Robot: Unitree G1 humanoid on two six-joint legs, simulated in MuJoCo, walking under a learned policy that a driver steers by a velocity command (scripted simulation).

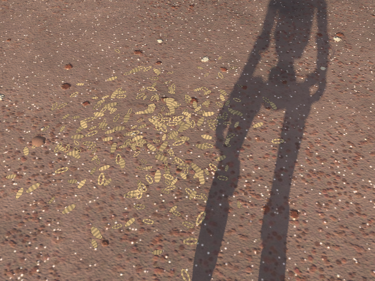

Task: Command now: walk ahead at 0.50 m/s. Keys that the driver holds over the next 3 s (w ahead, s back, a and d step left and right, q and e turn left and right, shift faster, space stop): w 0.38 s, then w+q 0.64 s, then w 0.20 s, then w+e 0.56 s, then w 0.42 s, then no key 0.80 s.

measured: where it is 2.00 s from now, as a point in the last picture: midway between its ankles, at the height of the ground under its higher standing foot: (150, 136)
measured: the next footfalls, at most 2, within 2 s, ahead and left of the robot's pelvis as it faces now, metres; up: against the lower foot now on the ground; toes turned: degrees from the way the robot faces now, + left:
right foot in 0.50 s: +0.45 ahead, -0.11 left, +0.00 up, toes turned -1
left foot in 1.08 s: +0.67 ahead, +0.13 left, +0.00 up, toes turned +26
